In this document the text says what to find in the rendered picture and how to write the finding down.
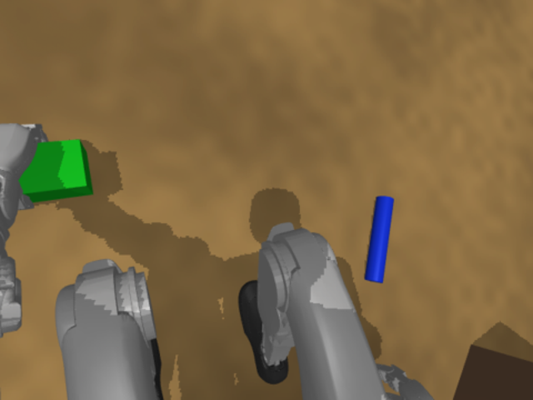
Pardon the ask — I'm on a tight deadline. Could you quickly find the left robot arm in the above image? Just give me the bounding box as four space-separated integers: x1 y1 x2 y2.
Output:
0 169 22 338

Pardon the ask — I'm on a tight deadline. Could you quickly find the right robot foot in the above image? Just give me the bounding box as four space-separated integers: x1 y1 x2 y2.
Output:
238 280 288 384

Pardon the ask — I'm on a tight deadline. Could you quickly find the right robot hand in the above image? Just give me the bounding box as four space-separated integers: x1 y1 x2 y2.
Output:
376 363 435 400

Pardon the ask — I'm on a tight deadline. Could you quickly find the left robot hand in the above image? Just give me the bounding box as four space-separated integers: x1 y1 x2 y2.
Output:
0 123 49 210

